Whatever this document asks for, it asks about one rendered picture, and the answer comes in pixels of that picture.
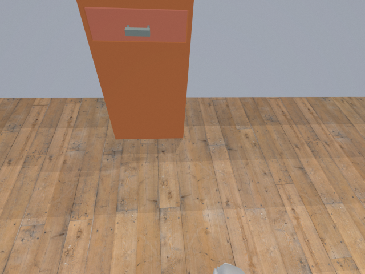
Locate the handle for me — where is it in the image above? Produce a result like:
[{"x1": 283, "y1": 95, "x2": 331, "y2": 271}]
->
[{"x1": 125, "y1": 25, "x2": 150, "y2": 37}]

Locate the cabinet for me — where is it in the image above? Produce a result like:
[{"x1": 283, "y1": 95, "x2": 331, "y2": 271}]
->
[{"x1": 76, "y1": 0, "x2": 194, "y2": 139}]

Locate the drawer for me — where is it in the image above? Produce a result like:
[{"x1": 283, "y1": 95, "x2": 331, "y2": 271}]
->
[{"x1": 84, "y1": 7, "x2": 188, "y2": 42}]

